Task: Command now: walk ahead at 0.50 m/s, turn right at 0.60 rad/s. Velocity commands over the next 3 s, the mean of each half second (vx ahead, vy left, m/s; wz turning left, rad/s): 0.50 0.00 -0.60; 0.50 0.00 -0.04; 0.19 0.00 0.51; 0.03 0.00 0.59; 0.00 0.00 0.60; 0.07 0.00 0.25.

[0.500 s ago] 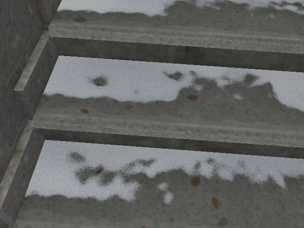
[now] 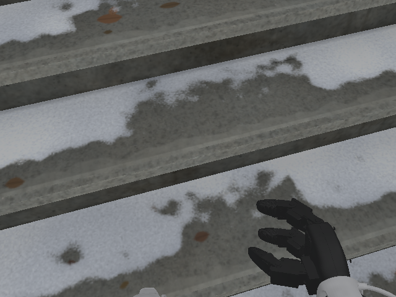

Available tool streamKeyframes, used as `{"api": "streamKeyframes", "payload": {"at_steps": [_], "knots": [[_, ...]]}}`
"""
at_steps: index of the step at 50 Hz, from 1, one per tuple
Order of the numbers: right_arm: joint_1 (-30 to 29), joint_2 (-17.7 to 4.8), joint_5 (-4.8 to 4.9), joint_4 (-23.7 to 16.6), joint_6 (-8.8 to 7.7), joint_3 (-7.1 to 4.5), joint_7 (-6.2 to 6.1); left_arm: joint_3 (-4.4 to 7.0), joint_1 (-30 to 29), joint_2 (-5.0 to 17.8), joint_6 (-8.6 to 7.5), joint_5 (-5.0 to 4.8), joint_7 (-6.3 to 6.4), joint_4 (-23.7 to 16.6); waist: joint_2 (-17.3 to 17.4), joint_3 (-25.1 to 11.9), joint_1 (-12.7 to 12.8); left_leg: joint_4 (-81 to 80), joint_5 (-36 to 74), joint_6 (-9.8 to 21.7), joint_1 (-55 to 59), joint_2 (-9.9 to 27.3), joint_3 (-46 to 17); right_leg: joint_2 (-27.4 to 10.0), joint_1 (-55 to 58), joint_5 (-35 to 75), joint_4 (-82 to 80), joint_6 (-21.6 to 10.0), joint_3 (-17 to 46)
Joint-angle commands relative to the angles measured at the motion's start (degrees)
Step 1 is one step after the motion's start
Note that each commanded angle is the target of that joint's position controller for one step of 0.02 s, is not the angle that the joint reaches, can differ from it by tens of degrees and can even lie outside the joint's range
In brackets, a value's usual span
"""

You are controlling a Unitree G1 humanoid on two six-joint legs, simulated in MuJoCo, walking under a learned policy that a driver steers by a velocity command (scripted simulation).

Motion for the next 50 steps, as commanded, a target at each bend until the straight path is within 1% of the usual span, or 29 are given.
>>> {"api": "streamKeyframes", "payload": {"at_steps": [1, 2, 3, 4, 5, 6, 8, 11, 17, 21, 25, 27, 28, 29, 30, 31, 33, 35, 37, 38, 39, 42, 43, 44, 45, 46, 47, 48, 50], "knots": [[27.5, -22.2, 0.8, 2.4, -0.72, -11.23, -0.84, 4.77, -14.4, 15.7, -2.76, -0.2, -0.67, -7.4, -7.3, -24.1, -17.9, -29.0, 1.2, 2.9, 50.9, -1.4, -12.4, -7.3, 0.1, 87.9, 27.7, -2.1, 3.2], [36.5, -25.6, -0.63, 9.1, -0.63, -12.06, 0.27, 2.11, -20.3, 7.4, -4.57, 4.19, -2.76, -11.5, 17.7, -22.4, -18.8, -36.3, 20.5, 7.0, 65.6, 4.4, -22.4, 1.5, -17.8, 34.6, 49.9, -2.2, 0.0], [28.5, -20.8, -3.28, 8.7, -0.36, -11.06, -0.43, 0.3, -5.9, -0.7, -5.26, 3.03, -4.42, -11.3, 39.8, -30.5, -8.4, -56.7, 26.6, 19.1, 70.9, 21.6, -64.3, 13.4, -36.8, -2.6, 82.4, 1.9, 8.3], [22.1, -15.2, 0.02, 6.4, 0.58, -10.52, -0.87, 1.46, -5.8, 3.9, -5.13, 2.8, -5.55, -11.7, 22.7, -22.8, -7.0, -58.3, 13.2, 20.2, 62.1, 25.3, -64.3, 9.6, -43.0, -7.0, 100.8, 3.8, 3.9], [20.7, -8.7, 2.52, 10.3, 0.81, -8.98, -0.34, 0.46, -13.5, 2.8, -3.49, 1.81, -5.41, -15.6, 14.2, -9.5, -6.7, -55.6, -1.0, 17.3, 50.7, 22.2, -51.3, 5.1, -49.7, -9.5, 107.3, 3.3, -4.1], [22.1, -6.0, 2.91, 15.3, 1.0, -8.12, 0.41, -1.34, -13.8, -0.4, -1.87, 1.23, -5.2, -16.3, 3.9, -1.6, -3.6, -55.4, -13.1, 12.5, 42.6, 20.1, -42.2, 0.6, -51.5, -8.7, 107.5, 1.7, -6.1], [20.3, -4.3, 1.22, 20.1, 1.02, -7.72, 1.46, -2.02, -10.5, -1.2, -0.22, -1.02, -5.58, -15.5, 2.7, 5.4, 1.1, -55.8, -10.6, 7.7, 31.4, 14.6, -27.7, -0.8, -49.8, -4.7, 107.7, 1.1, -5.6], [21.2, -5.7, 1.64, 22.4, 1.27, -7.82, 2.76, -2.75, -13.8, -2.6, 0.09, -2.11, -4.56, -18.8, 0.7, 8.6, 1.4, -58.7, 1.7, 6.3, 31.7, 13.6, -14.3, -2.6, -55.0, 0.0, 96.4, 3.4, -4.8], [25.4, -17.2, 0.24, 19.8, 0.15, -10.79, -0.09, -1.48, -24.2, 0.0, 1.45, -0.43, -3.01, -22.9, 7.2, 2.1, -3.2, -66.9, 10.6, 6.1, 48.8, 13.3, -1.2, -7.5, -48.1, 7.7, 65.4, 7.1, -14.3], [30.5, -16.7, 0.26, 20.8, 1.65, -11.1, -1.51, -1.77, -33.8, -2.5, 1.32, -0.29, -4.13, -23.9, 8.9, 5.5, -8.8, -70.4, 23.3, 7.0, 61.7, 14.7, 2.0, -6.1, -41.8, 4.0, 40.4, 4.3, -20.7], [38.3, -22.3, 2.81, 25.6, 4.93, -12.11, -0.82, 0.58, -31.4, 1.3, -1.21, 0.64, -5.81, -23.8, 13.9, -0.6, -5.2, -46.4, 94.0, 4.5, 72.9, 15.5, 4.7, 4.6, -23.6, -7.7, 19.9, 1.2, -32.3], [28.1, -22.3, 4.6, 21.1, 2.24, -12.12, -1.27, 4.19, -8.1, 6.5, 0.35, 1.14, -5.25, -15.7, 16.8, -7.3, 6.8, -27.9, 74.0, 1.5, 52.5, 10.5, 2.6, -1.3, 9.6, 23.2, -1.2, -2.6, -16.4], [19.6, -12.9, 0.12, 16.1, -0.2, -10.07, 0.45, 4.36, -1.2, 12.2, 1.51, 3.05, -3.4, -10.5, -3.2, -7.0, 4.7, 2.4, -4.5, -1.7, 20.1, -0.2, 1.7, -12.8, 32.2, 75.7, 10.1, -3.5, -3.1], [26.2, -11.4, 2.25, 19.7, -3.22, -8.74, 2.45, 5.08, 6.3, 17.3, 1.98, 6.43, -1.68, -8.0, -9.9, -27.8, 7.1, 29.8, -10.7, -1.2, 6.7, -3.8, -15.4, -28.5, 48.8, 92.5, 18.2, -17.2, 8.9], [21.6, -14.2, 4.37, 19.5, -4.55, -9.66, 3.21, 5.83, 9.5, 16.5, 2.14, 6.86, -1.14, -4.7, -3.6, -29.2, 10.5, 43.9, -10.0, -0.9, -2.0, -4.4, -18.2, -27.2, 47.1, 68.7, 12.1, -21.3, 9.5], [15.1, -12.2, 5.68, 16.2, -4.21, -8.65, 3.41, 4.7, 8.3, 11.4, 2.23, 4.52, -1.91, -1.6, -2.6, -21.7, 9.2, 48.7, -10.6, 0.5, -12.3, -2.6, -13.0, -22.8, 43.7, 44.4, 9.8, -17.1, 5.1], [11.0, -3.0, 5.9, 13.6, -2.37, -5.25, 2.82, 0.85, 0.2, 0.4, 2.25, 3.07, -2.92, 1.0, -1.9, -6.5, 3.6, 63.8, -11.2, 2.0, -22.8, -3.7, -12.8, -19.1, 24.2, 25.2, 9.4, -9.5, -2.4], [8.1, 2.4, 5.33, 7.4, -0.51, -1.72, 3.72, -0.8, -5.8, -0.9, 1.37, 2.98, -3.11, 1.9, -2.2, 1.2, -3.8, 64.0, -8.8, 3.0, -22.7, -2.2, -14.3, -21.3, 1.7, 7.0, 2.0, -4.7, -7.5], [7.1, -3.4, 4.98, 2.6, 0.79, -1.67, 3.37, -3.05, -22.9, 0.2, -0.06, 5.81, -3.56, -1.9, -3.7, 10.0, -11.4, 34.5, 1.6, 1.9, -1.8, -0.7, -9.4, -14.2, -32.8, 4.8, -10.1, -0.3, -21.3], [9.5, -6.4, 3.82, 3.2, 1.68, -2.49, 2.42, -3.91, -25.3, -0.4, -1.68, 6.54, -3.06, -1.2, -6.2, 8.4, -13.3, 26.1, 11.0, 1.1, 11.6, -3.8, -4.4, -9.5, -43.7, 14.6, -13.0, -1.2, -28.4], [15.1, -8.0, 1.65, 5.8, 1.63, -2.74, 2.2, -3.28, -26.0, 3.8, -3.9, 5.08, -2.69, -1.5, -6.6, 3.5, -15.6, 17.0, 17.1, 0.5, 32.1, -3.8, -1.5, -9.6, -49.7, 27.8, -14.2, -3.2, -29.9], [20.5, -14.8, 0.26, 10.1, 1.06, -5.85, -0.21, 0.27, -13.4, 17.9, -2.11, 0.06, 0.0, 3.1, -7.0, -13.3, -17.2, 2.8, -0.6, 2.4, 35.2, -8.4, -0.5, -12.6, -5.2, 105.9, 2.4, -3.9, -25.5], [26.6, -16.6, 1.92, 12.4, 1.09, -5.77, 1.4, 0.65, -14.3, 18.6, -2.22, 1.44, 0.34, 2.1, -11.0, -15.5, -17.2, -10.4, 1.5, 2.9, 32.4, -5.9, -2.1, -16.0, 10.8, 117.8, 11.7, -4.3, -22.9], [29.2, -17.3, 2.53, 12.8, 1.38, -6.36, 2.67, 1.05, -16.1, 17.9, -1.5, 2.89, 0.79, 1.4, -13.4, -14.6, -17.6, -31.0, 1.9, 5.3, 33.7, -5.9, -6.0, -17.3, 17.8, 117.1, 23.6, -4.1, -22.3], [28.4, -20.9, 0.72, 15.3, 1.95, -7.84, 4.18, 1.13, -15.6, 15.2, -1.12, 5.15, 1.9, -1.3, -1.9, -12.1, -15.1, -41.0, 16.4, 6.9, 43.1, -6.3, -18.3, -13.0, 8.3, 78.7, 39.2, -3.0, -17.8], [27.6, -26.1, -1.62, 17.9, 1.33, -8.68, 4.94, -1.29, -12.6, 3.0, -1.63, 7.35, -0.23, -5.4, 35.8, -8.1, -5.8, -47.5, 63.9, 14.1, 53.9, 2.6, -38.8, 5.9, -17.0, -1.3, 67.0, 3.2, -14.2], [24.9, -17.5, -1.88, 16.5, 1.42, -6.63, 4.12, -0.76, -4.6, 3.5, -4.04, 5.46, -3.96, -3.9, 27.5, -15.7, -3.1, -56.9, 45.4, 18.6, 56.2, 10.1, -55.5, 7.2, -26.8, -4.3, 91.1, 4.3, -5.1], [28.3, -12.3, 0.17, 19.9, 1.63, -6.1, 4.65, -0.27, -12.2, 4.1, -4.65, 3.08, -5.79, -6.7, 13.7, -5.4, -5.0, -59.0, 21.6, 17.2, 48.6, 9.2, -54.3, 6.4, -35.4, -5.2, 99.5, 3.2, -7.0], [28.7, -11.6, 2.96, 25.4, 1.6, -6.39, 5.21, -3.34, -21.5, -2.8, -5.79, 4.17, -5.01, -13.3, 5.2, 8.0, -2.6, -56.6, 18.6, 10.9, 43.5, 5.3, -38.5, 3.0, -50.2, -5.2, 102.6, 2.5, -10.3]]}}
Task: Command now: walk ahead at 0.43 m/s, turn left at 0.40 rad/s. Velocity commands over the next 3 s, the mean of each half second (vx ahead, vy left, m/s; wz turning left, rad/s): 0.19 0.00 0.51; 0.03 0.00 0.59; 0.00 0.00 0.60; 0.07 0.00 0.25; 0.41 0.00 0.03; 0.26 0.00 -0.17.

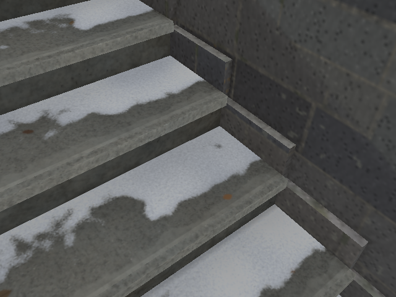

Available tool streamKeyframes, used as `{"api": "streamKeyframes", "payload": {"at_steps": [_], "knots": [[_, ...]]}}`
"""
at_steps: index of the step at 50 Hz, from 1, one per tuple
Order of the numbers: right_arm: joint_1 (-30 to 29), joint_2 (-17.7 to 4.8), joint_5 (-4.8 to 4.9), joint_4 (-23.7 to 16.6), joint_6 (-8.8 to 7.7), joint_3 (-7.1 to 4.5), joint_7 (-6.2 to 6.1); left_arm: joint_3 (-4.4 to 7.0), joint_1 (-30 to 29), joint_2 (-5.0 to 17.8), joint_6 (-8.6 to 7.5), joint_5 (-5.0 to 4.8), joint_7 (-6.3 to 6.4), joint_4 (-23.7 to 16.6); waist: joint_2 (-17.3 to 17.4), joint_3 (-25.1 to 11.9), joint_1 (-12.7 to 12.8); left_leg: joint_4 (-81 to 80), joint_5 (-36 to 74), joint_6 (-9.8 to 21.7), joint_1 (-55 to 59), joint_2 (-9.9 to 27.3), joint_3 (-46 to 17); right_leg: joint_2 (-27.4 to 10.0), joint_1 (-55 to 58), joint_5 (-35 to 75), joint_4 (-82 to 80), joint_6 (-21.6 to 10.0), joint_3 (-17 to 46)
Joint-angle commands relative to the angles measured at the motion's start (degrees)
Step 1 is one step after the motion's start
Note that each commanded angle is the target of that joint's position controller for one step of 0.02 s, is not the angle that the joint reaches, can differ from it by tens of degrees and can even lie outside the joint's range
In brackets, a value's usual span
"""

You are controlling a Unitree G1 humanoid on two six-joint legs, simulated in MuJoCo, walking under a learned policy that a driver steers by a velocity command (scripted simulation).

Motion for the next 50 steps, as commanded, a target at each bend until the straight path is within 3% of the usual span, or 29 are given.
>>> {"api": "streamKeyframes", "payload": {"at_steps": [1, 4, 7, 9, 11, 13, 14, 15, 16, 17, 19, 20, 22, 24, 25, 26, 27, 28, 29, 31, 35, 37, 40, 43, 44, 45, 46, 47, 50], "knots": [[8.2, -0.4, 1.6, 5.6, -0.1, -0.84, 0.54, -2.25, -5.3, -3.9, -2.85, -0.33, -0.99, -11.4, 2.0, 12.9, 3.4, -31.3, 23.4, 2.3, 9.7, 11.8, -25.6, -0.1, -29.9, -5.8, 24.7, -0.4, -0.2], [4.8, 1.8, 0.34, 4.2, 0.17, -0.41, 0.03, -3.6, -6.1, -4.3, -2.83, -0.54, -1.0, -14.5, -2.2, 11.7, 5.7, -31.6, 36.1, -1.0, 5.5, 7.0, -15.7, -3.0, -33.4, -2.2, 16.0, -0.9, -6.4], [6.4, -1.8, 0.34, 3.6, 0.77, -1.57, -2.98, -5.29, -13.2, -6.6, -1.85, 1.96, 0.07, -21.3, 4.3, 4.1, 4.5, -34.1, 59.8, 0.0, 0.1, 5.3, -13.3, -1.5, -22.1, 3.9, -3.5, 3.1, -14.1], [10.8, -5.7, -0.4, 3.9, 2.41, -2.96, -5.71, -4.34, -15.2, -3.2, -1.51, 1.69, 1.46, -22.7, 5.1, -4.4, 2.8, -31.8, 73.0, -0.6, 15.8, 8.7, -17.5, -1.9, -22.8, 3.5, -7.9, 5.5, -12.0], [15.7, -7.5, 1.93, 4.6, 4.82, -4.46, -7.33, -3.56, -21.1, -1.2, -1.58, 0.41, 1.99, -26.5, 6.5, -5.4, 2.0, -28.7, 82.5, -4.0, 28.7, 8.8, -19.5, -0.3, -27.1, -11.5, -19.4, 4.2, -12.5], [13.2, -6.3, 2.27, 3.4, 6.2, -4.83, -8.64, -1.96, -18.5, 1.4, -2.48, -0.3, 2.14, -25.6, 8.1, -8.1, 5.2, -23.7, 106.1, -10.6, 26.0, 5.0, -20.1, 4.5, -5.1, -13.7, -43.5, 1.4, -15.1], [8.7, -9.5, 1.8, 1.9, 5.98, -6.01, -8.08, 0.36, -7.9, 6.8, -2.84, -0.21, 1.57, -22.7, 7.8, -14.3, 9.6, -14.2, 110.7, -14.4, 22.8, 3.9, -21.9, 1.9, 12.0, -12.3, -51.6, -0.7, -8.2], [0.9, -12.6, 2.09, -1.1, 5.03, -7.18, -7.09, 2.35, 6.8, 10.4, -2.3, -1.64, 1.63, -17.8, 2.8, -22.2, 16.4, 3.1, 91.8, -18.9, 13.3, 0.6, -19.6, -4.4, 34.9, 2.1, -63.2, -3.7, -1.2], [-0.1, -3.3, -1.12, -4.1, 4.39, -5.57, -5.93, 2.51, 11.5, 6.6, -1.21, -5.46, 2.18, -12.0, -24.6, -24.5, 13.5, 31.8, -13.6, -17.4, -21.4, -6.5, -19.7, -20.8, 60.8, 17.8, -58.5, -8.4, 18.2], [-7.3, -3.1, -0.86, -8.7, 2.04, -5.68, -4.99, 1.1, 12.5, -0.6, 0.28, -4.36, 5.08, -10.2, -14.9, -15.2, 14.5, 52.4, -22.2, -15.5, -35.1, -2.7, -15.9, -23.7, 53.3, 32.5, -62.9, -5.6, 13.8], [-0.5, -3.6, 1.52, -14.8, 3.42, -5.48, -5.06, 0.41, -5.4, -2.0, -1.05, -1.58, 6.27, -12.6, -9.8, -3.3, -3.1, 61.5, -30.0, -14.7, -40.6, 6.1, -14.4, -28.3, 35.3, 43.4, -59.9, -0.1, 12.5], [5.7, -7.2, 0.55, -13.4, 5.07, -6.27, -4.88, 0.95, -11.3, -1.3, -2.09, -2.29, 6.95, -14.8, -5.0, 0.8, -7.2, 58.9, -29.2, -13.4, -32.1, 13.0, -19.7, -30.1, 21.2, 30.8, -55.2, 0.6, 15.8], [11.5, -5.7, 1.06, -13.9, 6.15, -4.59, -4.56, 3.16, -19.3, 6.1, -1.99, -2.44, 6.11, -18.4, 11.3, 6.9, -12.7, 38.6, -19.2, -10.2, -7.8, 10.4, -10.2, -21.3, -6.8, 12.8, -54.4, 1.0, 7.4], [9.1, -3.0, -0.42, -15.5, 6.52, -3.33, -3.83, 4.67, -20.8, 11.5, -0.76, -3.93, 5.42, -19.4, 6.6, 6.8, -13.2, -3.8, -2.3, -8.7, 2.5, 8.5, -3.0, -13.0, -6.1, 15.5, -49.4, 2.2, -4.8], [15.0, -2.0, 0.86, -11.9, 6.69, -3.67, -3.51, 4.12, -16.8, 11.4, 1.88, -3.04, 5.05, -17.2, 4.2, 3.1, -13.8, -22.7, 9.0, -6.9, 11.7, 4.7, 5.4, -8.8, -3.0, 1.3, -44.1, 1.8, -9.2], [16.5, -3.4, 0.49, -7.2, 6.16, -4.52, -3.41, 2.31, -11.3, 4.3, 2.91, 0.36, 4.08, -18.7, 13.6, -0.8, -7.8, -12.1, 14.5, -5.0, 23.7, -1.0, 8.6, -6.6, -10.3, -20.9, -30.4, 1.6, -10.7], [8.8, -8.7, 0.25, -13.0, 4.9, -5.04, -3.43, 0.68, -8.9, -1.2, 2.98, 0.14, 3.61, -20.9, 18.3, -1.4, -1.2, -10.6, 37.2, 3.9, 23.3, 6.7, -18.7, -1.6, -20.2, -21.1, -8.0, 5.1, -7.7], [-1.7, -13.7, -1.31, -20.8, 3.29, -5.25, -4.01, 0.33, -6.0, 1.9, 2.03, -1.55, 2.4, -22.0, 17.6, -9.1, 0.3, -25.2, 36.8, 15.0, 18.1, 18.8, -51.3, 1.1, -21.3, -16.4, -0.1, 5.8, 2.5], [-5.5, -14.9, -1.28, -22.6, 2.27, -5.48, -3.86, 0.75, -3.5, 4.1, 0.83, -2.41, 1.56, -21.0, 11.8, -6.0, 2.2, -28.0, 25.1, 15.9, 15.9, 22.0, -55.0, 0.1, -23.6, -14.6, 3.9, 6.5, 4.3], [-4.2, -13.9, -0.05, -21.3, 1.3, -5.29, -3.92, 0.65, -5.4, 4.7, 0.86, -2.8, 2.03, -21.1, 3.6, -0.5, 2.3, -21.3, 25.6, 11.0, 15.1, 19.7, -45.4, -1.3, -26.7, -11.1, 5.0, 6.9, 5.1], [-3.0, -11.4, 1.78, -19.7, 1.14, -5.22, -5.36, 0.15, -7.3, 3.8, 1.69, -1.48, 2.69, -23.3, 3.0, 0.7, 3.3, -19.1, 33.8, 7.1, 16.5, 17.1, -37.2, -2.5, -28.2, -15.2, 0.4, 6.2, 4.5], [-6.1, -10.0, 2.81, -20.2, 3.91, -4.51, -6.56, -2.74, -10.7, -0.7, 2.09, -0.94, 3.11, -26.1, 2.6, 3.0, 4.6, -22.0, 41.3, 3.2, 12.3, 13.3, -28.0, -4.2, -20.5, -28.8, -32.3, 6.6, -2.1], [-9.2, -10.1, 1.72, -21.4, 4.24, -4.54, -5.55, -0.44, -1.7, 3.1, 2.42, -2.38, 3.83, -20.2, 8.9, -4.1, 3.7, -20.4, 53.2, 1.9, 8.0, 13.7, -23.3, -2.5, -0.1, -7.7, -42.1, 7.3, -8.0], [-10.7, -6.5, 2.56, -21.0, 3.02, -3.86, -3.8, 1.96, 5.6, 5.4, 2.76, -0.57, 4.55, -17.2, 5.0, -4.1, 6.9, -8.5, 37.4, -4.1, 5.1, 5.7, -16.6, -2.5, 16.9, 10.1, -65.8, 3.7, -6.1], [-12.0, -2.8, 1.3, -22.2, 2.16, -3.35, -3.16, 3.39, 10.4, 9.3, 3.57, 1.27, 5.42, -16.4, -7.2, -3.0, 7.1, 7.5, 5.7, -7.3, -8.2, -1.2, -11.3, -14.3, 24.5, 26.3, -68.6, -0.5, 9.5], [-4.6, -3.5, 0.66, -20.0, 1.76, -3.84, -2.93, 3.28, 10.6, 9.8, 3.79, 3.38, 5.74, -18.1, -11.1, -5.8, 3.6, 22.3, -8.6, -11.2, -11.5, -2.1, -13.8, -26.6, 21.7, 36.0, -74.0, -6.4, 27.3], [2.3, -5.3, 1.48, -18.6, 2.55, -4.87, -2.89, 3.8, 3.8, 10.5, 3.97, 2.46, 6.22, -20.3, -12.7, -6.0, -1.0, 29.7, -8.7, -13.8, -12.4, 1.2, -13.2, -30.2, 16.3, 7.2, -78.7, -12.5, 36.0], [-3.0, -7.7, 2.5, -18.4, 3.58, -5.32, -3.28, 2.93, 1.0, 6.4, 4.16, 1.56, 6.41, -20.8, -9.6, 1.4, 0.9, 32.2, -5.0, -14.8, -17.1, 5.1, -9.2, -25.9, 12.2, -14.1, -79.8, -12.2, 29.2], [-11.4, -5.3, 1.79, -19.7, 4.69, -4.48, -3.32, 2.23, -1.8, 5.2, 4.43, 0.21, 6.91, -18.5, -4.9, 4.9, 1.9, 31.9, 2.0, -14.3, -17.2, 6.1, -6.0, -17.9, 7.7, -11.2, -77.1, -8.3, 13.2]]}}
Over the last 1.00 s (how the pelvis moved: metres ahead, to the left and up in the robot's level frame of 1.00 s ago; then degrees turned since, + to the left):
0.57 -0.15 0.22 -18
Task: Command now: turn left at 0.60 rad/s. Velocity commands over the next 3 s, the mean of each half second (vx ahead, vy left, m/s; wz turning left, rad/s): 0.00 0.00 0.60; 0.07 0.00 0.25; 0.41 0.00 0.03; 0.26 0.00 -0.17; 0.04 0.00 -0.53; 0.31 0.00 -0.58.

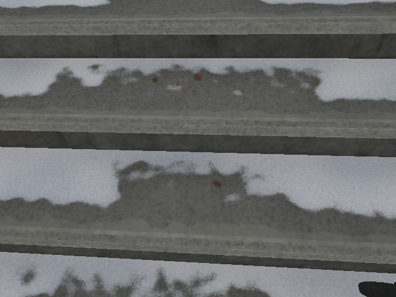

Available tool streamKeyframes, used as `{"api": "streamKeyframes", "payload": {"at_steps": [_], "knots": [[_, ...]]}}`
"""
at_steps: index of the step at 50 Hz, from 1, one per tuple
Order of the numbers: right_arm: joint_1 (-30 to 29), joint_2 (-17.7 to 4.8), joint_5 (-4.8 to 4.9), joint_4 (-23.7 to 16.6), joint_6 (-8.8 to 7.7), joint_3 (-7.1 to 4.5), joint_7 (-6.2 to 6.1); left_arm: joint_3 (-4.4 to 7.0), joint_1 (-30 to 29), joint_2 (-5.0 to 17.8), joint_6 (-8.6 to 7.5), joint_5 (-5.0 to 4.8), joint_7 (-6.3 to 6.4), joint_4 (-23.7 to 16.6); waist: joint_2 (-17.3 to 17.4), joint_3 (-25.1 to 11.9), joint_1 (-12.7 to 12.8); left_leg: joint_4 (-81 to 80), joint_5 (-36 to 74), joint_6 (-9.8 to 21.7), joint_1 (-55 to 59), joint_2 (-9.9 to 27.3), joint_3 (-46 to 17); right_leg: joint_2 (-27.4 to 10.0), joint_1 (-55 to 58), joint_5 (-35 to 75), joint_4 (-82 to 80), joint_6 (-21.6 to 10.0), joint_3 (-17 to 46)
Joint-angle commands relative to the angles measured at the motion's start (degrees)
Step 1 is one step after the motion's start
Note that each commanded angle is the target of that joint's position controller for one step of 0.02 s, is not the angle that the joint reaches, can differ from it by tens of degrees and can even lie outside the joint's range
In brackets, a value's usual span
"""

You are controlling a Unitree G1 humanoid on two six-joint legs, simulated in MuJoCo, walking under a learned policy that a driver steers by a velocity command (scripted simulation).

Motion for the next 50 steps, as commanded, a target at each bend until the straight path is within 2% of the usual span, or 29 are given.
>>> {"api": "streamKeyframes", "payload": {"at_steps": [1, 3, 5, 7, 11, 14, 17, 18, 19, 20, 21, 22, 24, 27, 29, 30, 31, 33, 35, 37, 38, 39, 40, 41, 42, 43, 45, 47, 50], "knots": [[-1.2, 0.3, -0.34, -3.4, 0.16, 0.37, 0.21, 1.5, -5.2, 6.3, -0.7, 0.16, 1.14, -4.2, -7.1, -0.3, -1.9, 3.7, 6.4, -0.5, -9.4, 2.9, 2.5, -12.3, 7.4, -5.1, -18.7, -8.4, 17.9], [-2.7, 2.1, -0.86, -3.3, -0.16, 1.47, 0.23, 1.13, -2.7, 5.7, -0.55, 0.07, 1.48, -2.8, -6.0, -3.2, -0.4, -2.9, 8.6, -0.3, -8.5, 2.7, 4.5, -13.2, 11.5, 0.6, -17.5, -10.0, 14.6], [0.9, 1.7, -0.71, -1.6, 0.43, 1.11, -0.08, 1.49, -2.8, 6.5, -0.16, -0.04, 0.81, -2.5, -8.5, -5.9, -0.8, -5.5, 8.6, -0.5, -2.2, 2.5, 7.2, -13.5, 10.6, 3.4, -17.0, -11.0, 11.5], [-1.2, 0.5, -0.48, -2.7, 1.15, 0.85, -0.63, 2.22, -4.3, 7.7, -0.53, 0.61, 0.92, -2.7, -10.0, -4.2, -0.5, -7.8, 9.0, 0.3, -2.6, 3.8, 6.9, -15.0, 9.5, 2.0, -18.2, -10.7, 9.8], [-3.2, 1.2, -0.53, -3.2, 1.63, 1.36, -0.19, 3.47, -3.3, 9.9, -0.75, 0.05, 1.42, -1.3, -12.5, -3.7, 1.5, -23.2, 3.7, 2.4, 2.8, 6.6, 7.1, -17.5, 10.8, 1.0, -18.4, -10.3, 7.5], [-1.3, 0.4, -0.05, -1.9, 1.39, 0.7, 0.04, 4.27, -1.7, 11.1, -0.23, -0.94, 1.21, 0.4, -10.9, -4.1, 2.7, -32.9, 3.3, 3.8, 7.4, 6.7, 9.6, -20.3, 11.7, 1.9, -18.1, -11.0, 7.8], [1.3, -0.3, 0.24, 0.1, 1.28, -0.35, 0.5, 3.9, -0.7, 9.6, 0.44, -1.88, 0.12, 2.8, -6.5, -4.0, 1.2, -49.0, 10.1, 6.7, 14.2, 3.1, 11.0, -17.3, 12.8, 9.1, -10.1, -6.5, 2.6], [0.7, -3.1, 0.63, -0.4, 1.23, -1.21, 0.53, 3.74, 0.9, 8.2, 0.11, -1.09, -0.63, 3.5, -1.1, -3.5, 2.0, -52.8, 22.0, 8.5, 17.6, 5.1, 5.6, -13.5, 10.1, 2.3, -2.5, -2.4, -2.6], [3.0, -8.0, -0.46, 0.0, 1.37, -2.68, -0.52, 3.29, -2.3, 6.0, -0.36, -0.24, -0.41, 1.1, 14.5, -4.5, 0.6, -53.3, 30.5, 17.1, 22.9, 15.3, -13.6, -3.4, -4.2, -8.2, 9.1, 3.8, -7.7], [5.4, -6.8, -1.2, -2.3, 0.82, -2.82, -1.0, 2.97, -9.2, 6.1, -0.74, -0.24, -0.28, -0.2, 14.9, -4.7, -5.8, -59.6, 36.9, 25.6, 24.1, 22.7, -24.2, 0.5, -12.2, -21.7, 31.0, 7.4, -1.2], [1.9, -5.9, -2.4, -3.2, -0.34, -1.81, -0.95, 3.46, -9.0, 6.5, -0.58, -1.42, -1.1, -0.1, 10.3, -6.8, -4.1, -57.5, 43.5, 27.6, 25.0, 23.9, -23.3, 0.9, -16.4, -21.4, 47.0, 8.4, 6.2], [-1.9, -6.2, -1.84, -4.0, -1.34, -1.65, -0.86, 3.02, -7.1, 4.8, -0.43, -2.0, -1.63, 0.4, 6.7, -7.2, -1.9, -54.6, 46.5, 24.8, 24.2, 21.2, -18.4, 0.8, -18.3, -18.4, 54.7, 8.4, 8.7], [-3.3, -3.8, 0.38, -4.3, -2.07, -0.78, -0.76, 2.42, -6.8, 5.1, -0.65, -0.55, -1.58, -0.6, 1.0, -6.5, -0.8, -51.3, 49.9, 20.6, 26.3, 16.7, -13.7, 1.0, -21.5, -11.2, 58.3, 8.4, 8.8], [-1.2, -0.8, -0.12, -4.1, -2.12, 0.73, -1.31, 0.9, -8.8, 3.6, -0.51, -1.95, -2.83, -2.4, -0.4, -6.9, -1.0, -52.6, 40.8, 20.1, 31.0, 15.3, -13.5, 0.2, -22.3, -4.2, 52.0, 8.8, 9.8], [-0.5, 0.5, -0.73, -3.9, -2.2, 0.92, -1.53, -0.02, -9.4, 2.0, 0.1, -2.48, -2.94, -2.6, 3.4, -5.9, -1.4, -54.3, 35.9, 19.2, 30.1, 14.4, -12.6, -0.3, -18.5, -3.2, 39.6, 8.5, 8.9], [-1.1, -0.2, -1.87, -4.3, -2.42, 0.97, -1.43, 0.28, -7.6, 2.0, 0.58, -2.81, -2.59, -1.6, 5.8, -5.9, -1.1, -54.2, 39.8, 19.9, 26.4, 14.7, -11.9, 0.6, -13.4, -3.2, 39.7, 8.9, 7.7], [-1.3, -0.4, -1.99, -4.3, -2.36, 0.76, -1.43, 0.31, -6.2, 2.3, 0.81, -2.69, -2.39, -1.3, 6.6, -5.8, -0.6, -54.2, 40.3, 19.9, 24.8, 13.9, -10.9, 0.3, -10.1, -5.1, 34.4, 9.0, 7.0], [-3.1, -1.9, -1.45, -4.3, -2.03, 0.17, -1.28, -0.06, -5.9, 0.7, 1.15, -2.71, -2.12, -1.0, 9.0, -4.4, 0.0, -54.1, 40.1, 18.8, 18.9, 12.9, -8.3, 0.3, -1.8, -9.7, 22.7, 7.9, 5.0], [-1.8, -2.7, -0.77, -4.0, -1.81, -0.19, -0.95, 0.53, -5.8, 1.4, 1.16, -2.12, -1.95, -0.3, 9.8, -3.9, -1.6, -53.4, 41.1, 18.7, 17.3, 13.6, -8.9, 0.9, 3.0, -13.0, 13.0, 7.2, 3.2], [-3.4, -0.4, -0.18, -4.1, -1.75, 0.52, -0.61, 0.67, -2.9, 0.4, 0.7, -2.19, -2.21, 2.0, 9.3, -4.9, -0.9, -52.3, 40.0, 17.5, 17.0, 13.6, -10.1, 0.6, 9.1, -3.7, 0.0, 5.5, 3.3], [-3.5, 1.4, 0.13, -4.2, -1.83, 1.18, -0.65, 0.76, -0.9, 0.2, 0.64, -1.46, -2.4, 3.5, 8.9, -4.7, -0.5, -51.8, 36.7, 16.0, 16.2, 12.0, -8.9, 1.5, 13.3, 2.2, -7.7, 4.5, 2.3], [-2.5, 3.7, -0.27, -3.4, -2.16, 1.97, -0.37, 0.64, -1.0, 0.1, 0.37, -0.74, -2.73, 3.8, 5.2, -4.4, -0.4, -50.2, 30.0, 13.7, 15.3, 8.8, -7.5, 0.7, 16.1, 7.2, -12.8, 3.5, 4.4], [-0.2, 5.3, -0.82, -2.4, -2.54, 2.1, 0.35, 1.07, 0.1, 2.5, -0.16, 0.05, -2.72, 3.5, -3.6, -5.9, -1.5, -43.7, 16.9, 10.2, 9.2, 4.2, -3.0, -5.1, 23.4, 25.8, -13.0, 1.9, 10.8], [4.5, 6.6, -0.88, -0.6, -2.3, 2.35, 0.92, 0.78, -2.0, 1.7, -0.56, -0.31, -2.39, 3.8, -13.1, -6.6, -4.5, -43.5, 4.3, 6.9, 8.1, 2.5, -0.4, -10.5, 21.9, 22.6, -15.4, -3.0, 13.9], [2.0, 3.7, -0.53, -0.4, -1.81, 1.64, 0.66, 1.13, -5.1, 1.8, -1.51, -0.89, -2.63, 2.6, -17.2, -5.4, -3.0, -41.1, 2.9, 4.6, 11.6, 2.7, 3.2, -12.4, 13.5, -1.1, -21.2, -6.9, 19.2], [-0.5, 0.9, 0.06, 0.2, -2.0, 0.65, 0.53, 2.21, -3.5, 4.5, -2.14, -0.99, -2.83, 2.7, -15.3, -3.3, -0.3, -35.5, 3.4, 3.8, 11.2, 2.1, 5.8, -12.0, 11.4, -20.7, -25.3, -8.1, 21.6], [-3.1, 0.0, 0.59, 0.9, -2.28, -0.15, 0.75, 3.3, 0.3, 8.5, -2.36, -1.38, -2.27, 3.9, -15.2, 3.1, 2.6, -25.9, 0.7, 2.5, 4.0, 3.2, 6.9, -15.9, 11.3, -27.3, -29.7, -11.2, 27.8], [-3.9, 2.0, 0.42, 1.5, -3.18, 0.48, 1.71, 3.69, 6.5, 9.0, -2.45, -2.09, -1.47, 6.6, -10.6, 4.8, 4.1, -22.3, -2.3, 3.1, -4.8, 5.1, 6.1, -16.8, 19.4, -23.3, -30.0, -12.0, 28.7], [-4.1, 3.8, 0.86, 3.3, -4.55, 0.92, 1.4, 3.4, 10.1, 7.5, -2.26, -2.83, -0.53, 9.0, -8.8, 6.8, 4.7, -27.4, 0.7, 4.3, -5.8, 5.1, 8.3, -14.4, 22.9, -19.0, -30.9, -11.6, 24.1]]}}
Over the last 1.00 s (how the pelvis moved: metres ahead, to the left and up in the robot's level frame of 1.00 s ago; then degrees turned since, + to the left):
0.33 0.00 0.18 39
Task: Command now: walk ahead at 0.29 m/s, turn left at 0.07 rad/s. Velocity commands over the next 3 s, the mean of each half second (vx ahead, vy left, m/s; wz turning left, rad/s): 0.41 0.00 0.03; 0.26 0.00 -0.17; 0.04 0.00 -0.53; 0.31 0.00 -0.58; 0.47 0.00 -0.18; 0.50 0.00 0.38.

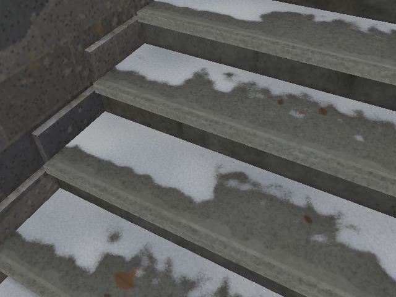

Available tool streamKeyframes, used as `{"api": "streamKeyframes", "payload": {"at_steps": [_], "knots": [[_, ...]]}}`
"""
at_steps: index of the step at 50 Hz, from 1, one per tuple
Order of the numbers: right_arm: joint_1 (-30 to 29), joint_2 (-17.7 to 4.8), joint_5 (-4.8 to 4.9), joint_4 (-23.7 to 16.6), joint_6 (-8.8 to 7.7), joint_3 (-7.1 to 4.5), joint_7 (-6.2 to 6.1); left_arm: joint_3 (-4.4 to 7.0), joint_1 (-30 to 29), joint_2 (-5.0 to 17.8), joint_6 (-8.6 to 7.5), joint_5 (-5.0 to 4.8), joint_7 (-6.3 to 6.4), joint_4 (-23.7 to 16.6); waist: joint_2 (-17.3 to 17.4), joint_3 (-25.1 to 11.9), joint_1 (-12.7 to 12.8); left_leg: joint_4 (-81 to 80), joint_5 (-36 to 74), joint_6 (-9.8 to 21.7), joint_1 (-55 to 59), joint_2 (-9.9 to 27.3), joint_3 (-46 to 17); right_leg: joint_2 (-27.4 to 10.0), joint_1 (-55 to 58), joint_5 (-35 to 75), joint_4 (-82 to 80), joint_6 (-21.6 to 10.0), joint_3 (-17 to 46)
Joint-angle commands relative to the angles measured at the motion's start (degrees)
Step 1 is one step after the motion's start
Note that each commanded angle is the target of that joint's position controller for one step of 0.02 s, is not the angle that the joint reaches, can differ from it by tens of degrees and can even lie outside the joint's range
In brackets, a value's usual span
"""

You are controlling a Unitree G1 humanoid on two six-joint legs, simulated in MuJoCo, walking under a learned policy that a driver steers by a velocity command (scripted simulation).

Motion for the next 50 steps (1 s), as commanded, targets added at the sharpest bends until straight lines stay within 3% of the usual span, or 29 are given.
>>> {"api": "streamKeyframes", "payload": {"at_steps": [1, 4, 6, 8, 9, 10, 11, 12, 14, 17, 21, 24, 25, 26, 28, 30, 32, 33, 34, 35, 36, 37, 38, 39, 41, 44, 47, 48, 50], "knots": [[-9.8, -0.7, 0.21, -5.8, -2.77, -0.39, -0.36, 2.88, 3.1, 9.8, -0.51, -0.58, 0.93, -1.1, -8.7, 10.3, 1.8, -4.4, 0.9, 1.1, -13.0, 1.6, 0.7, -13.8, 4.2, -15.7, -17.9, -12.3, 17.7], [-6.0, -1.4, 0.52, -4.7, -3.16, -0.81, -0.29, 2.69, -1.3, 10.4, -1.34, -1.12, -0.13, -1.0, -11.3, 9.2, -0.8, -15.0, 6.1, 2.2, -1.4, 0.8, 1.7, -11.9, -1.0, -9.9, -18.8, -12.6, 13.1], [-1.2, -2.4, 0.28, -3.5, -2.85, -1.46, -0.62, 2.88, -1.4, 12.0, -2.17, -1.68, -0.52, 0.3, -9.8, 8.5, -3.4, -23.4, 14.2, 3.8, 9.1, 0.6, 2.4, -12.3, -5.3, -7.9, -17.4, -12.3, 11.5], [7.9, -4.3, 1.3, -0.5, -2.35, -2.72, -0.55, 1.93, -2.1, 9.9, -2.48, -1.75, -1.51, 0.8, -7.0, 6.2, -7.8, -29.8, 15.3, 4.7, 20.6, -1.1, 3.4, -9.4, -10.5, -8.1, -9.2, -11.0, 7.9], [13.4, -6.5, 1.97, 1.0, -2.78, -3.29, 0.35, 0.48, -2.4, 6.9, -2.97, -0.58, -2.25, 1.0, -0.8, 2.9, -10.5, -33.4, 16.2, 5.1, 29.3, 2.9, -2.3, -5.0, -15.0, -4.1, 4.9, -8.3, 2.9], [18.2, -15.5, 0.47, 0.6, -3.02, -5.01, 0.72, -0.97, -2.7, 2.9, -4.26, 0.58, -2.47, -2.1, 18.9, -1.5, -10.7, -40.0, 10.9, 10.1, 40.0, 15.9, -26.4, 1.1, -31.1, -7.6, 26.0, -4.2, -2.1], [19.4, -14.5, -1.36, 0.8, -3.5, -5.43, 1.09, -0.4, 0.5, 6.0, -4.75, -0.79, -2.05, -0.3, 15.7, -7.1, -10.7, -45.7, -0.8, 16.0, 37.2, 22.6, -43.8, 1.5, -34.6, -10.8, 49.8, -2.6, 4.8], [15.4, -9.6, -2.29, 1.0, -4.46, -3.71, 1.43, 0.31, 0.2, 7.4, -4.72, -2.14, -2.15, 0.4, 7.3, -0.8, -8.0, -45.2, -2.8, 16.2, 34.8, 23.1, -41.1, 0.2, -43.1, -7.2, 63.8, -2.5, 9.1], [11.1, -5.6, -1.54, 2.9, -4.35, -2.15, 1.52, -0.93, -2.7, 3.5, -4.98, -2.23, -2.27, 0.4, 1.5, 5.0, -5.9, -39.9, 9.8, 13.0, 31.3, 17.9, -26.9, 0.5, -55.4, -1.0, 84.6, -2.5, 9.0], [15.6, 3.3, -3.13, 10.1, -2.4, 1.24, 1.75, -2.41, -3.6, -1.0, -4.33, -2.39, -4.54, -1.2, 3.8, 6.6, -4.4, -36.2, 17.7, 9.9, 24.3, 12.7, -14.8, -0.8, -64.5, 0.7, 102.0, -2.9, 6.4], [15.5, 3.9, -4.01, 15.2, -1.5, 3.47, 1.4, -6.04, -11.7, -6.6, -3.37, -2.26, -5.07, -8.2, 1.8, 14.0, -2.2, -39.0, 12.7, 8.0, 8.4, 12.3, -11.0, 1.2, -76.6, 3.7, 114.0, -3.9, 7.1], [13.3, 3.9, -3.14, 16.6, -2.71, 4.86, -0.18, -7.74, -22.8, -5.1, -3.12, -0.11, -4.06, -13.5, 1.7, 13.4, -3.6, -46.7, 17.4, 7.4, -9.6, 6.3, -4.5, 1.4, -61.7, 14.1, 88.3, -1.4, -2.2], [17.8, 0.3, -2.05, 18.4, -3.48, 4.17, -1.05, -8.65, -27.2, -5.3, -2.73, 0.46, -3.33, -15.5, 3.4, 11.3, -5.6, -53.4, 25.0, 10.1, -5.6, 9.6, -9.3, 0.4, -60.7, 10.9, 86.0, -0.3, -8.7], [19.4, -1.5, -0.56, 20.5, -3.33, 3.55, -1.8, -8.62, -27.9, -5.0, -3.06, 0.17, -2.75, -16.7, 3.6, 11.0, -4.4, -53.5, 30.5, 10.4, 5.6, 11.8, -11.4, -3.5, -64.0, 7.8, 82.3, -0.3, -6.5], [23.4, -2.8, 1.05, 23.0, -3.0, 3.19, -3.05, -8.29, -29.3, -3.1, -4.08, -0.83, -3.74, -16.1, 1.8, 8.3, -5.1, -52.4, 53.9, 7.8, 20.8, 12.0, -5.8, -3.0, -60.4, 4.0, 66.4, -3.3, -11.7], [22.4, -5.1, -0.65, 21.5, -2.09, 3.08, -3.06, -7.68, -28.5, -2.5, -5.49, -0.95, -5.0, -15.5, 6.2, 1.1, -1.4, -44.5, 106.6, 7.1, 21.8, 11.7, -1.4, 4.0, -37.8, -1.0, 53.1, -5.8, -16.9], [19.1, -11.4, -2.5, 20.4, -1.53, 1.09, -3.53, -4.35, -16.3, 3.9, -4.03, -1.01, -4.77, -11.0, 16.1, -5.9, 6.0, -31.6, 132.3, 8.2, 35.1, 15.6, -4.0, 7.2, -27.0, -3.5, 40.0, -6.6, -10.6], [15.0, -11.9, -1.96, 18.8, -1.47, 0.51, -3.43, -3.47, -10.0, 5.9, -3.56, -0.39, -5.04, -8.4, 17.4, -8.1, 9.6, -22.2, 131.0, 8.1, 37.7, 14.0, -3.6, 6.4, -20.7, -1.3, 27.6, -8.4, -4.9], [13.9, -10.0, -3.66, 16.4, -3.21, 0.34, -3.15, -2.23, 1.7, 8.3, -2.48, 1.57, -4.99, -3.9, 10.1, -15.2, 13.2, -10.1, 112.0, 10.4, 23.4, 14.0, -6.7, 0.5, 1.4, 6.5, 27.2, -12.0, 9.6], [15.4, -1.6, -1.64, 15.1, -4.51, 1.17, -0.79, -1.09, 8.0, 11.6, -1.65, 4.23, -4.51, 1.8, -20.2, -18.8, 8.7, 16.3, 32.2, 6.0, 2.0, -4.7, -6.0, -13.3, 16.5, 28.0, 9.1, -23.2, 35.6], [12.9, -1.8, -1.47, 14.5, -6.26, 0.68, 1.85, -1.14, 7.8, 8.5, -1.21, 5.46, -2.27, 3.2, -14.7, -18.7, 7.9, 38.6, 12.6, 5.0, -5.3, -10.9, -19.0, -16.7, 10.3, 24.3, -0.2, -24.2, 49.4], [7.0, -1.0, -0.3, 9.8, -6.33, 0.58, 2.87, -1.51, -0.6, 6.6, -1.99, 3.6, -1.69, 2.9, -6.9, -6.1, 3.6, 46.3, 10.9, 5.3, -12.7, -9.5, -19.9, -15.2, -1.0, 16.6, -0.2, -20.1, 42.0], [3.4, 1.2, -1.66, 6.9, -5.62, 1.57, 2.87, -2.52, -4.8, 2.7, -2.46, 1.58, -2.09, 3.8, -0.7, 2.0, 0.1, 50.9, 9.8, 5.9, -16.1, -7.5, -16.3, -12.7, -10.2, 13.9, 1.0, -17.7, 34.7], [2.9, 0.8, -2.7, 4.8, -5.4, 1.78, 2.72, -3.04, -8.3, -0.2, -3.26, 1.09, -2.24, 4.4, 4.2, 6.2, -3.6, 50.6, 10.4, 6.8, -17.8, -4.5, -13.0, -10.4, -14.9, 13.9, 0.0, -15.2, 26.8], [6.2, 1.0, -2.17, 3.3, -4.04, 2.3, 2.48, -3.45, -10.5, -3.1, -4.0, 1.94, -2.92, 5.3, 3.3, 6.1, -8.8, 46.7, 14.3, 7.4, -16.4, -0.4, -9.9, -4.3, -18.5, 12.9, -0.5, -12.6, 15.2], [6.2, 1.0, -2.11, 0.7, -3.3, 3.06, 1.59, -2.9, -6.7, 0.6, -3.68, 1.84, -2.58, 5.8, -0.8, 5.8, -9.1, 49.7, 17.7, 6.6, -22.9, 0.1, -6.9, -3.4, -19.0, 15.9, -3.4, -13.5, 13.7], [0.7, 0.0, -4.75, -3.9, -2.57, 3.94, 0.8, -1.97, -5.6, 4.3, -2.29, 1.36, -1.04, 3.2, -1.3, 2.5, -8.1, 33.4, 24.8, 1.0, -22.4, 1.2, -1.7, -0.1, -19.2, 22.5, 1.1, -13.7, 10.9], [-3.6, 1.4, -5.13, -6.4, -2.48, 4.91, 0.12, -1.31, -3.6, 5.5, -1.43, 0.3, 0.26, 2.1, -1.4, 0.8, -6.9, 21.1, 21.6, -1.3, -20.3, 1.2, -1.1, 0.0, -17.5, 26.0, 0.1, -12.9, 11.6], [-9.3, 1.1, -3.2, -8.3, -2.27, 4.92, -1.38, 0.46, -0.5, 9.0, -0.81, -0.41, 1.47, -0.7, -4.4, -3.6, -3.2, 6.7, 16.4, -3.7, -13.0, -0.5, 0.4, -1.3, -12.6, 26.0, -2.3, -11.0, 14.0]]}}
Over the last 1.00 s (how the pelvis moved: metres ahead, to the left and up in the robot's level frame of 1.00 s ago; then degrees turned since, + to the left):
0.00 -0.01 0.02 22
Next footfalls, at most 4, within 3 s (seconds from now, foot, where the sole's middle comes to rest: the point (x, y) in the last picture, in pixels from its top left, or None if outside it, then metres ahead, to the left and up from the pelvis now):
0.18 left None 0.09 0.14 -0.78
0.66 right None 0.40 0.01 -0.63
1.16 left None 0.51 0.19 -0.63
1.60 right None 0.36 -0.01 -0.63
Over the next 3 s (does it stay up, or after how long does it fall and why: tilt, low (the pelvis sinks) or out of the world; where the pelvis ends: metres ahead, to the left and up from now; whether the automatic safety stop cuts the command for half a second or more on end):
stays up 0.85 -0.46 0.44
